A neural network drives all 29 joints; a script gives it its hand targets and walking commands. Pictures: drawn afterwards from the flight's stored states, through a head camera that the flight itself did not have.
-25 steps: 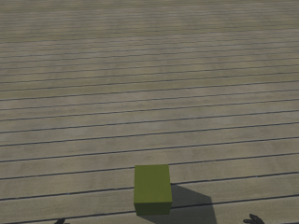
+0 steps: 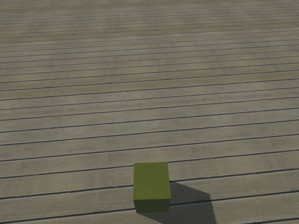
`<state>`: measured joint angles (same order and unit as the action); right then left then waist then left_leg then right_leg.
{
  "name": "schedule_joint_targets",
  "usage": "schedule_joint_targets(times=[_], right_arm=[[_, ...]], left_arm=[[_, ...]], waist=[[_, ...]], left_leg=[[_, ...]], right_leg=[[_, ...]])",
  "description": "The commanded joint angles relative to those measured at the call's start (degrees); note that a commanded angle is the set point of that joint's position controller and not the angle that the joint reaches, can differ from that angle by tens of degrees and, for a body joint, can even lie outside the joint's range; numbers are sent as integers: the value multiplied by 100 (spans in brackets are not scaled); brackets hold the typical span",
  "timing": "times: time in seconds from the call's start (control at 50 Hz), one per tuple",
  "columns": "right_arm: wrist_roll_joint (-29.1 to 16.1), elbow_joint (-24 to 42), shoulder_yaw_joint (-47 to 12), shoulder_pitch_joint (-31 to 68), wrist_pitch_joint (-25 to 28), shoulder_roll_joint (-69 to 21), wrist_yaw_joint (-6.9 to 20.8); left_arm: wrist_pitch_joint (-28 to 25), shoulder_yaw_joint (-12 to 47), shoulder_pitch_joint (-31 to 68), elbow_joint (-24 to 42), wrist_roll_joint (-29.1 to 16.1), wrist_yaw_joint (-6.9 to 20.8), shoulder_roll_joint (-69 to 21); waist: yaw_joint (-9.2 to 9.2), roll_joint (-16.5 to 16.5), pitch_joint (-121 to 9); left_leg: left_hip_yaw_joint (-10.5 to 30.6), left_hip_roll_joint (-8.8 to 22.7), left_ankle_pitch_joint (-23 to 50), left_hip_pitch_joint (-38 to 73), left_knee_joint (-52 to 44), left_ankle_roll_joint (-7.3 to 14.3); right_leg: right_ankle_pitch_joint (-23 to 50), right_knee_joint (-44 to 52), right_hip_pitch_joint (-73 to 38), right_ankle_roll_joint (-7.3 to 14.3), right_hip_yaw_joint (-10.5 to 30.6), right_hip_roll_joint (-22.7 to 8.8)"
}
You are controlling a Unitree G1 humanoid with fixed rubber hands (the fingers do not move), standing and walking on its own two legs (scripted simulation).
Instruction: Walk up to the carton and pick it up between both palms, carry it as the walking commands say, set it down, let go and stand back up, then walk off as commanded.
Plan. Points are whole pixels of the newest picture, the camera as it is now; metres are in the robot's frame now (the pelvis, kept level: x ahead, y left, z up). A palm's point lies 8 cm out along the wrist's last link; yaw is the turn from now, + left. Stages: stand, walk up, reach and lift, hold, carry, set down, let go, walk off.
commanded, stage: stand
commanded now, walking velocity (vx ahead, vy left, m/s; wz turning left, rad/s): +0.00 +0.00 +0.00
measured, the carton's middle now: (151, 187) +0.45 +0.01 -0.65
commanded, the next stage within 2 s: walk off in 0.52 s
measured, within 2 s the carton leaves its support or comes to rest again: neither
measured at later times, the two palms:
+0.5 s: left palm out of the picture +0.08 +0.30 -0.10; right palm out of the picture +0.07 -0.30 -0.11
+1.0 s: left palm out of the picture +0.06 +0.33 -0.12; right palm out of the picture +0.01 -0.27 -0.12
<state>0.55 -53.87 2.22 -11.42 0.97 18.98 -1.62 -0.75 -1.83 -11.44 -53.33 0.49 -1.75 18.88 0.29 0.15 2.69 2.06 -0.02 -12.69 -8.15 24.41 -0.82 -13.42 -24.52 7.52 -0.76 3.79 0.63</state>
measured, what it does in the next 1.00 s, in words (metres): lifts its left foot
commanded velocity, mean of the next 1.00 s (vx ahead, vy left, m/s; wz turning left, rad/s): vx -0.08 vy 0.06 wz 0.00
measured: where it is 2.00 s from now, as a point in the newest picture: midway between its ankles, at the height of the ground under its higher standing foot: outside the picture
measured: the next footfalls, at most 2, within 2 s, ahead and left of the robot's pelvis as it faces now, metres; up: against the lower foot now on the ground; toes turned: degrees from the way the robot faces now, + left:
left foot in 1.08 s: +0.00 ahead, +0.20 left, +0.00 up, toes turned +0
right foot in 1.44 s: -0.13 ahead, +0.06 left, +0.00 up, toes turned -9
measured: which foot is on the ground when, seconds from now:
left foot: down 0.00-0.86, up 0.88-1.00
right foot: down 0.00-1.00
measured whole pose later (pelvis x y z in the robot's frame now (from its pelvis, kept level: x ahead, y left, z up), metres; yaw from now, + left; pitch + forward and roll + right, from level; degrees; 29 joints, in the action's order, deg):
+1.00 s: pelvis -0.03 +0.04 +0.00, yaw -1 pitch +0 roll +1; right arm 0.2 -59.1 3.0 -11.6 -5.4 20.1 -0.2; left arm 2.1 -1.4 -7.8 -55.8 2.1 -2.9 19.2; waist -1.2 -1.5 3.7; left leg 0.1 -1.3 -27.0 -19.7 45.7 -2.3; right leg -12.2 -27.9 15.8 -3.8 6.8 -3.3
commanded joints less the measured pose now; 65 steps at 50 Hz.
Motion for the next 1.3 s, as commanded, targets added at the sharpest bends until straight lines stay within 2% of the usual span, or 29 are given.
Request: schedule_joint_targets(times=[0.0, 0.68, 0.7, 0.74, 0.78, 0.84, 0.86, 0.88, 0.9, 0.92, 0.94, 0.96, 1.0, 1.04, 1.06, 1.08, 1.1, 1.12, 1.14, 1.16, 1.18, 1.2, 1.24, 1.28], right_arm=[[-6, 228, 162, 98, 60, 866, -18], [-49, -70, 92, 281, 60, 1044, 7], [-74, -359, -27, 132, -14, 567, 28], [-74, -506, -16, -21, -185, 713, 32], [-83, -554, 60, -73, -301, 904, 31], [-72, -561, 128, -174, -440, 922, 50], [-54, -535, 142, -198, -485, 869, 74], [-30, -493, 166, -207, -540, 797, 102], [-26, -441, 182, -150, -600, 731, 120], [-30, -373, 184, -144, -634, 649, 131], [-36, -317, 176, -186, -641, 569, 134], [-31, -271, 167, -258, -639, 519, 143], [-43, -262, 162, -485, -637, 471, 180], [-21, -303, 188, -755, -599, 461, 220], [96, -246, 234, -707, -559, 655, 229], [115, -44, 362, -515, -568, 1416, 275], [112, 112, 333, -470, -589, 1411, 295], [155, 122, 241, -282, -601, 1062, 273], [151, 185, 181, -26, -622, 866, 211], [163, 272, 162, 238, -631, 779, 150], [152, 357, 151, 370, -617, 721, 97], [145, 395, 116, 319, -606, 619, 76], [131, 341, 56, 101, -591, 445, 23], [142, 206, 20, -148, -618, 364, -31]], left_arm=[[-61, -163, 103, 234, -7, -21, 875], [-68, -72, 278, -22, -50, -5, 1052], [-22, 55, 205, -216, -34, 28, 579], [22, 58, 255, -173, 28, 61, 741], [46, -1, 283, -112, 38, 45, 1018], [138, -110, 173, -79, 58, -22, 1272], [184, -149, 168, -63, 74, -56, 1322], [224, -176, 210, -18, 107, -90, 1346], [238, -202, 158, -8, 169, -117, 1351], [239, -224, 217, -11, 187, -151, 1369], [251, -232, 395, -7, 186, -174, 1326], [267, -241, 538, -24, 190, -185, 1301], [343, -269, 567, -84, 196, -178, 1281], [428, -311, 452, -208, 138, -174, 1273], [426, -269, 146, -285, 105, -161, 1018], [419, -151, -142, -158, 117, -158, 477], [508, -158, 319, -93, -8, -280, 476], [571, -182, 436, -91, -76, -312, 485], [579, -217, 356, -122, -47, -300, 514], [556, -247, 176, -213, -7, -271, 591], [541, -262, -76, -343, 39, -235, 613], [524, -265, -205, -426, 59, -218, 584], [529, -228, -70, -367, 37, -221, 429], [553, -163, 60, -281, -8, -244, 248]], waist=[[-1, -13, -10], [-4, -25, -106], [-28, -4, -129], [-61, -28, -19], [-97, -222, -224], [-172, -702, -357], [-205, -972, -369], [-247, -1300, -381], [-317, -1303, -357], [-243, -1045, -403], [-139, -954, -406], [-74, -1067, -409], [-93, -1365, -490], [-29, -1198, -445], [-46, -409, -451], [-108, 1673, -522], [242, 2030, -659], [65, 1362, -437], [-123, 820, -225], [-266, 603, -213], [-287, 651, -276], [-216, 670, -360], [-19, 850, -434], [135, 1012, -411]], left_leg=[[400, 502, 342, -45, -481, 82], [379, 613, 458, 113, -647, 88], [307, 556, 452, 34, -633, 49], [216, 564, 865, 3, -429, -84], [102, 495, 1017, -16, -37, -83], [-83, 281, 663, -392, 699, -108], [-140, 137, 1, -623, 1205, -131], [-173, -30, -1176, -915, 2036, -150], [0, 21, -1904, -1233, 2788, -159], [250, 165, -1926, -1285, 3018, -138], [332, 261, -1798, -1274, 2789, -131], [287, 300, -1634, -1248, 2332, -154], [-91, 114, -1360, -901, 1467, -225], [-547, -74, -258, -238, -55, -209], [-177, 161, 129, 229, -660, -181], [1388, 1661, 1227, 542, -1097, 220], [1408, 2038, 2126, -795, -933, 940], [1037, 1834, 2497, -1205, -779, 1147], [657, 1616, 2454, -1345, -647, 1066], [434, 1337, 2389, -1087, -514, 911], [315, 1221, 2676, -771, -379, 942], [285, 1164, 2757, -527, -343, 1004], [433, 1187, 2403, -86, -362, 1125], [681, 1235, 2117, 235, -435, 1220]], right_leg=[[430, 496, 240, 108, 385, -501], [611, 652, 220, 107, 464, -586], [687, 681, 259, 68, 483, -619], [1382, 524, 398, -32, 596, -835], [1870, 339, 460, 78, 784, -1054], [2224, 284, 523, 478, 1332, -1542], [2396, 326, 548, 715, 1617, -1811], [2751, 423, 624, 1058, 1980, -2194], [3402, 448, 600, 1331, 2128, -2483], [3668, 344, 609, 1336, 1967, -2504], [3549, 245, 609, 1127, 1737, -2316], [3421, 170, 521, 880, 1550, -2097], [3323, 82, 423, 620, 1290, -1793], [2523, -260, 639, 327, 963, -1443], [1414, -913, 1139, 86, 631, -1064], [-1526, -2157, 2282, -231, -186, 0], [-2860, -3899, 1783, -208, -6, 167], [-2734, -4827, 1693, -41, 280, 212], [-2318, -5145, 1812, 56, 226, 178], [-1913, -5215, 1927, 38, 138, 131], [-1701, -5274, 1994, -7, -18, 120], [-1627, -5097, 2001, -67, -169, 87], [-1648, -4333, 1964, -136, -454, -36], [-1889, -3298, 1791, -107, -618, -117]])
